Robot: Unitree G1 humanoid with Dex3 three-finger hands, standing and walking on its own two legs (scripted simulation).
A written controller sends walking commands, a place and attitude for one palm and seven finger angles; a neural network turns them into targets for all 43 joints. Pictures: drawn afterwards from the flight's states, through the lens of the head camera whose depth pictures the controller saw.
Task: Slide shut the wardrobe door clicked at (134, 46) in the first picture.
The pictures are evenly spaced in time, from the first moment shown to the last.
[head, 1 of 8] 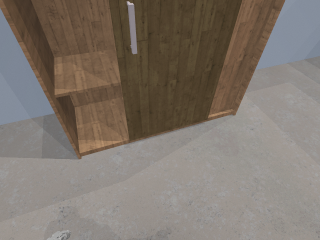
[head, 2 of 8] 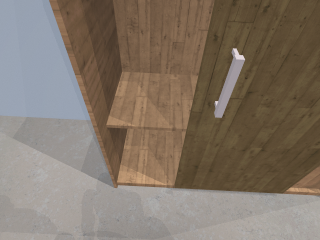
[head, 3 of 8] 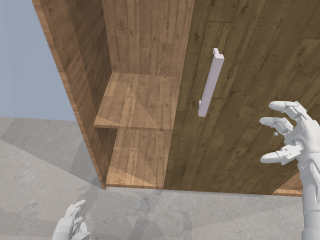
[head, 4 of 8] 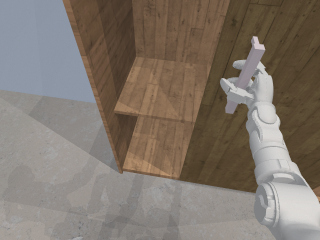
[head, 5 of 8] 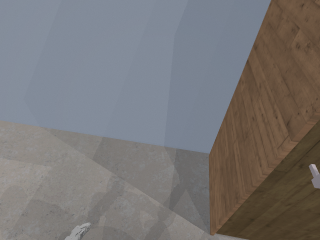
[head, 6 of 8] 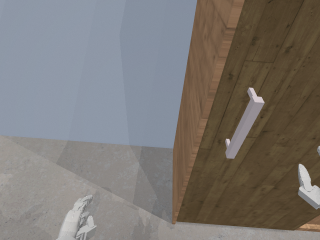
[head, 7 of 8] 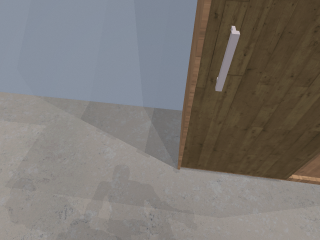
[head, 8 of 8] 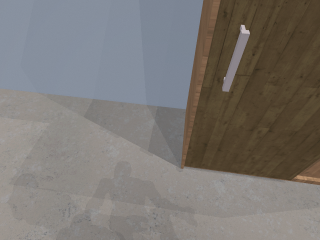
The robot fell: no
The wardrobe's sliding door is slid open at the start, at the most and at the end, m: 0.37 0.37 0.00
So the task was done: yes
